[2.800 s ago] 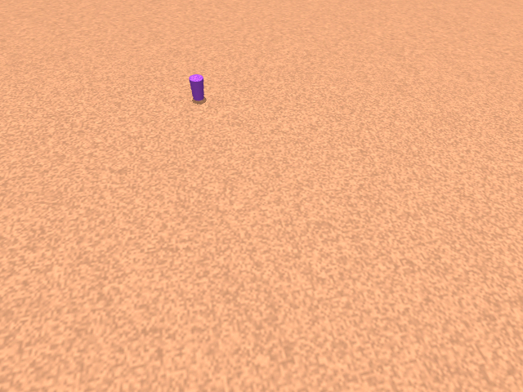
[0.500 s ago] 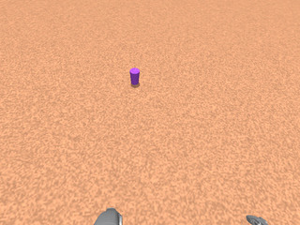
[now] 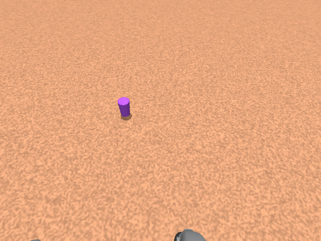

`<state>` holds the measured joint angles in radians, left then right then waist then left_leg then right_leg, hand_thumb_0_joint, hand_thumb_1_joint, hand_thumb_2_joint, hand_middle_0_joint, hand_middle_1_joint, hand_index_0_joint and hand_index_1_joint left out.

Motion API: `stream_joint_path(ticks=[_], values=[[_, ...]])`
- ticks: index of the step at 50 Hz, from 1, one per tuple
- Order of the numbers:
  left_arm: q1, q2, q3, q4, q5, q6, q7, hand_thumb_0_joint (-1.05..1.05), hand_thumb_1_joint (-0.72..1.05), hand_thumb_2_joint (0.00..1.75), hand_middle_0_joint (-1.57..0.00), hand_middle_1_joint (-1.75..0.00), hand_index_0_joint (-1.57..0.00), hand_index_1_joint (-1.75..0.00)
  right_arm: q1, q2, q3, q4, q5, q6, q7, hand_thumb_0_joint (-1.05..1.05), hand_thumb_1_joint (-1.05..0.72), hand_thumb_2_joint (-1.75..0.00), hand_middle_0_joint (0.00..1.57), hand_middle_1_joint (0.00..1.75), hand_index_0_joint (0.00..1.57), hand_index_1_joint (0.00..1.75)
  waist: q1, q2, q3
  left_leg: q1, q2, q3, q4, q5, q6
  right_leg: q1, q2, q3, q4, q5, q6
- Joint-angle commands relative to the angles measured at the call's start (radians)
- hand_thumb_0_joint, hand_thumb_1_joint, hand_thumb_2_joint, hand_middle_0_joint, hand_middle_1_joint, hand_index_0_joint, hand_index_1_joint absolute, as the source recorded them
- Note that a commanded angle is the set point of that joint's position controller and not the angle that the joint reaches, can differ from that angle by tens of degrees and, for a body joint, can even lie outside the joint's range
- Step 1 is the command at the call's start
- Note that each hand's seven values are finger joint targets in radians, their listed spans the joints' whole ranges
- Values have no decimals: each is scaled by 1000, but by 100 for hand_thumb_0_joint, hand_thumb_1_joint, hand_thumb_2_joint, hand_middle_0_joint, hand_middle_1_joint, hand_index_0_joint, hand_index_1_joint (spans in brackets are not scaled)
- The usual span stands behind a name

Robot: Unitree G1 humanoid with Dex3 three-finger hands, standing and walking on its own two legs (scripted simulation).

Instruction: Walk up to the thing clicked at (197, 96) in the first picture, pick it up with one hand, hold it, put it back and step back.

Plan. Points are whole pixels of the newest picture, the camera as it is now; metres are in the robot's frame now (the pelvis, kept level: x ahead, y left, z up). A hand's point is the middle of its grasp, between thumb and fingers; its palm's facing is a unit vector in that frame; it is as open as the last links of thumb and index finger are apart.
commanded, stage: walk up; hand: left
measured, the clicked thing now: (124, 107) +1.20 +0.22 -0.69
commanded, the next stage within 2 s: none
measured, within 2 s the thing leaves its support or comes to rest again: neither
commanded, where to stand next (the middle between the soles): +0.87 +0.00 m, yaw +2 degrees
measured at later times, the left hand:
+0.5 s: hand (59, 216) +0.23 +0.27 -0.14, palm faces +0.06 -0.93 -0.36, open 7.4 cm
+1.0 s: hand (84, 132) +0.52 +0.25 -0.12, palm faces -0.02 -0.90 -0.43, open 7.4 cm
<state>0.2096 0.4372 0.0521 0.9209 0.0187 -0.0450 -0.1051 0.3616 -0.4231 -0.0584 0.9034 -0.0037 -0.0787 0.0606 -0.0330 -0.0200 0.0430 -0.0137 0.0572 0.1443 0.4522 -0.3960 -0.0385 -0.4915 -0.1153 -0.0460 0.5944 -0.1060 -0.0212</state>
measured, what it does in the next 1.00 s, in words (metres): walks ahead: right foot, then left foot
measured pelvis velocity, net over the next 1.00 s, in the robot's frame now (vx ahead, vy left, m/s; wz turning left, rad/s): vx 0.44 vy -0.03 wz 0.02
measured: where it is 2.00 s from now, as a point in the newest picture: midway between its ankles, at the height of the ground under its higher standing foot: (153, 153)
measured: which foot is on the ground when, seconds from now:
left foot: down 0.00-0.04, up 0.06-0.50, down 0.52-0.98, up 1.00-1.00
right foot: up 0.00-0.00, down 0.02-0.54, up 0.56-0.94, down 0.96-1.00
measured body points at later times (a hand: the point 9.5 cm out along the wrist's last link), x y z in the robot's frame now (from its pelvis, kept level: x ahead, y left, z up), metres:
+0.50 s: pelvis +0.24 -0.01 +0.00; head +0.25 +0.00 +0.45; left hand +0.23 +0.32 -0.12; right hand +0.36 -0.33 -0.10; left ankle +0.36 +0.12 -0.72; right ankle +0.15 -0.13 -0.73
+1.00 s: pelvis +0.44 -0.03 -0.01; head +0.45 -0.06 +0.44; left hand +0.52 +0.30 -0.09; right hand +0.48 -0.36 -0.13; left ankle +0.37 +0.11 -0.72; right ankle +0.54 -0.16 -0.73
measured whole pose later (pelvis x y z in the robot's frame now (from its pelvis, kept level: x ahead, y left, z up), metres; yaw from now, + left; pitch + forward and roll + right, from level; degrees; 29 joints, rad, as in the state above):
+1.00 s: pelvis +0.44 -0.03 -0.01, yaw +1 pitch -2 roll +1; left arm 0.25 0.43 0.06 0.91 0.02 -0.08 -0.07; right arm 0.35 -0.45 -0.06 0.89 -0.01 -0.05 0.05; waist -0.02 0.04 0.05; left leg -0.15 0.09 0.09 0.69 -0.45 0.01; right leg -0.39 -0.06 -0.06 0.61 -0.17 -0.01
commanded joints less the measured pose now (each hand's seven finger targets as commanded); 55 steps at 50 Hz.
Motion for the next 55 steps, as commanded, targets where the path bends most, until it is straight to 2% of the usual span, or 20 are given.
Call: stream_joint_path(ticks=[1, 2, 3, 4, 8, 14, 18, 24, 25, 26, 27, 28, 30, 33, 41, 47, 48, 50, 51, 55], values=[[166, 237, 97, -20, -4, -50, 31, 0, 90, 90, -20, -30, -20, -30, -47, -203, -51, -101, -7, -28, -28, 0, -90, -90, 20, 30, 20, 30, 146, -80, -130, -308, 94, -30, 352, 322, 143, 526, 48, 7, -81, -168, -48], [253, 331, 121, -18, 1, -59, 50, 0, 90, 90, -20, -30, -20, -30, 12, -111, -21, -121, 3, -27, -26, 0, -90, -90, 20, 30, 20, 30, 157, -342, -184, -506, -33, -16, 625, -42, 92, 656, -199, 402, -224, -353, -85], [247, 385, 124, -29, -13, -56, 54, 0, 90, 90, -20, -30, -20, -30, -24, -207, -42, -114, 11, -20, -34, 0, -90, -90, 20, 30, 20, 30, 169, -291, -162, -658, -70, -97, 750, -145, 81, 665, -328, 729, -362, -398, -209], [194, 360, 113, -51, -28, -55, 60, 0, 90, 90, -20, -30, -20, -30, -57, -236, -48, -86, 9, -10, -44, 0, -90, -90, 20, 30, 20, 30, 149, -143, -103, -644, -13, -223, 810, -87, 78, 570, -321, 653, -347, -341, -200], [51, 228, 78, -86, -28, -64, 72, 0, 90, 90, -20, -30, -20, -30, 14, -206, -42, -24, 12, -2, -22, 0, -90, -90, 20, 30, 20, 30, 49, -148, -28, -537, 47, -208, 647, 92, 77, 353, -161, 242, -347, -102, -160], [58, 239, 84, -123, -11, -80, 70, 0, 90, 90, -20, -30, -20, -30, -93, -189, -55, -55, -12, 16, 11, 0, -90, -90, 20, 30, 20, 30, 65, -90, 20, -589, 52, -178, 395, 196, 28, 334, -161, 141, -422, -248, -184], [102, 238, 85, -120, -5, -76, 65, 0, 90, 90, -20, -30, -20, -30, -197, -157, -47, -96, -21, 5, 23, 0, -90, -90, 20, 30, 20, 30, 91, -77, 23, -547, 61, -132, 207, 287, 38, 380, -146, 78, -364, -94, -170], [71, 258, 71, -128, -7, -60, 68, 0, 90, 90, -20, -30, -20, -30, -127, -178, -67, -75, -17, -5, 17, 0, -90, -90, 20, 30, 20, 30, 13, -36, 2, -209, -7, -52, 102, 240, 86, 256, -135, 23, -162, 62, -145], [97, 216, 55, -132, -8, -55, 70, 0, 90, 90, -20, -30, -20, -30, -4, -224, -84, -40, -26, -12, 7, 0, -90, -90, 20, 30, 20, 30, -41, 82, -76, -25, -21, -83, 66, 180, 119, 204, -74, -24, 66, 149, -114], [151, 145, 29, -137, -21, -50, 75, 0, 90, 90, -20, -30, -20, -30, 118, -302, -111, -24, -45, -18, -9, 0, -90, -90, 20, 30, 20, 30, -84, 282, -175, 148, 153, -343, -33, 6, 184, 50, 19, -84, 386, 8, -59], [183, 138, 31, -134, -33, -44, 78, 0, 90, 90, -20, -30, -20, -30, 111, -366, -124, -62, -30, -22, -21, 0, -90, -90, 20, 30, 20, 30, -70, 323, -175, 240, 371, -811, -185, -104, 283, -200, 178, -25, 551, -406, -22], [135, 239, 43, -119, -21, -39, 88, 0, 90, 90, -20, -30, -20, -30, 83, -367, -131, -68, 13, -17, -21, 0, -90, -90, 20, 30, 20, 30, -78, 161, -177, 160, 397, -805, -185, -63, 334, -177, 91, 106, 617, -412, -36], [151, 209, 34, -93, -32, -41, 83, 0, 90, 90, -20, -30, -20, -30, -4, -283, -90, -88, 17, -16, -34, 0, -90, -90, 20, 30, 20, 30, -21, 93, -77, 42, 303, -497, -154, 221, 266, -153, 54, 151, 598, -289, -26], [204, 192, 41, -48, -25, -27, 67, 0, 90, 90, -20, -30, -20, -30, -79, -234, -66, -104, 15, -28, -32, 0, -90, -90, 20, 30, 20, 30, 36, 139, -13, -177, 229, -283, -191, 256, 234, -20, 14, 113, 470, -224, -3], [34, 166, 51, -83, -4, -26, 24, 0, 90, 90, -20, -30, -20, -30, -73, -269, -78, -117, -2, -33, -17, 0, -90, -90, 20, 30, 20, 30, 3, 147, 40, -198, 198, -209, -248, -13, 247, -6, -7, 21, 87, -49, 21], [119, 198, 73, -38, -1, -50, 40, 0, 90, 90, -20, -30, -20, -30, -110, -231, -59, -134, -5, -12, -19, 0, -90, -90, 20, 30, 20, 30, 86, 41, -22, -320, 155, -136, 33, 61, 186, 354, 64, -20, -62, -93, -7], [220, 233, 90, -14, 1, -61, 54, 0, 90, 90, -20, -30, -20, -30, -64, -179, -39, -131, -6, -11, -19, 0, -90, -90, 20, 30, 20, 30, 131, -121, -90, -374, 79, -64, 297, 116, 155, 501, 26, 62, -149, -207, -29], [264, 366, 110, -31, -10, -67, 74, 0, 90, 90, -20, -30, -20, -30, -55, -190, -36, -133, -2, 1, -29, 0, -90, -90, 20, 30, 20, 30, 145, -253, -71, -672, -60, -116, 688, -147, 80, 558, -318, 700, -381, -431, -189], [203, 337, 103, -60, -22, -63, 76, 0, 90, 90, -20, -30, -20, -30, -75, -234, -43, -117, 1, 6, -34, 0, -90, -90, 20, 30, 20, 30, 120, -138, -31, -685, -3, -194, 724, -95, 79, 502, -319, 643, -367, -399, -237], [104, 242, 70, -91, -26, -65, 84, 0, 90, 90, -20, -30, -20, -30, -3, -197, -42, -53, 5, 14, -19, 0, -90, -90, 20, 30, 20, 30, 49, -145, -13, -558, 42, -202, 582, 45, 65, 367, -167, 257, -319, -61, -185]])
